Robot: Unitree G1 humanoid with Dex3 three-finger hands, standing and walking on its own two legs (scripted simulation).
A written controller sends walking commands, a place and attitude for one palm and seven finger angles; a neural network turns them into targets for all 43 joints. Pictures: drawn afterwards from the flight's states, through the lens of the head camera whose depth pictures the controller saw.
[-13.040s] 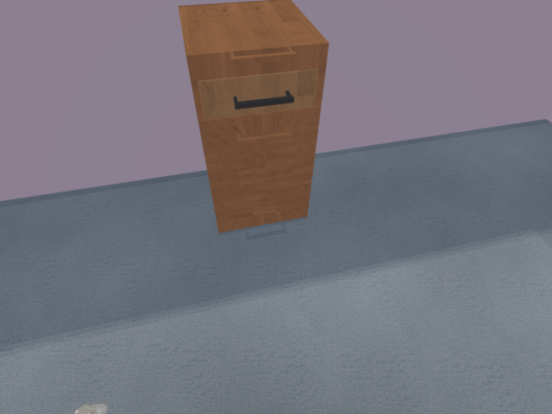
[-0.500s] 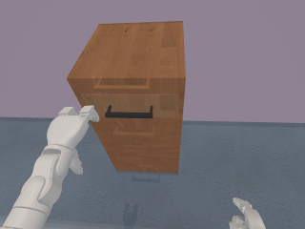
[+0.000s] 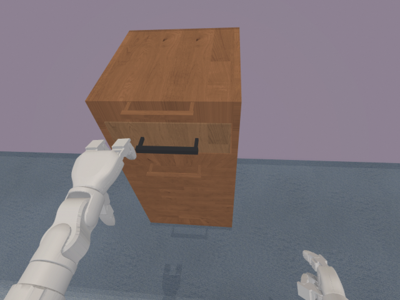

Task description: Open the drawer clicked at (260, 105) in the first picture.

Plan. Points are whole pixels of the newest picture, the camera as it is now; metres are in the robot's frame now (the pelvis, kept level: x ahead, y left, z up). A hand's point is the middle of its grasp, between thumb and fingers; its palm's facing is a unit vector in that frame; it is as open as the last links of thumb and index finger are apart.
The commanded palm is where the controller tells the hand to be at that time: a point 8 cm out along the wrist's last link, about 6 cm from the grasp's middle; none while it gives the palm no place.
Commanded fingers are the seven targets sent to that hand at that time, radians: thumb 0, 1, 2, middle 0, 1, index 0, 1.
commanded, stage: move the hooked fingers above the handle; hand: left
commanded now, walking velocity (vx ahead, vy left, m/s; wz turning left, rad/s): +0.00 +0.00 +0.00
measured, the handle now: (167, 145) +0.55 +0.18 -0.09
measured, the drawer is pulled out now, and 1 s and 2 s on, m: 0.00 0.00 0.00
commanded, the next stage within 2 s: lower the fingers behind the handle in 2.00 s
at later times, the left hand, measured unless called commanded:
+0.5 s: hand (132, 164) +0.39 +0.22 +0.02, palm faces -0.02 -0.04 -1.00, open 13.8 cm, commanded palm +0.38 +0.23 +0.08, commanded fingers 0.00 -0.50 0.30 -0.30 -1.20 -0.30 -1.20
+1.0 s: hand (148, 152) +0.46 +0.21 -0.01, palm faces -0.06 -0.02 -1.00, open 13.8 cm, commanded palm +0.45 +0.21 +0.04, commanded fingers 0.00 -0.50 0.30 -0.30 -1.20 -0.30 -1.20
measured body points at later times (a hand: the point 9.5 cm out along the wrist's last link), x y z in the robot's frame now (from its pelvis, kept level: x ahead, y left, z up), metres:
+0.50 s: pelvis +0.00 +0.01 -0.01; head +0.05 -0.01 +0.44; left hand +0.39 +0.22 +0.08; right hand +0.09 -0.25 -0.14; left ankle -0.01 +0.13 -0.73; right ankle +0.00 -0.11 -0.73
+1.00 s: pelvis +0.00 +0.02 -0.03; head +0.08 +0.01 +0.41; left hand +0.46 +0.21 +0.04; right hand +0.02 -0.26 -0.16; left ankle -0.01 +0.13 -0.73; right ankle +0.00 -0.11 -0.73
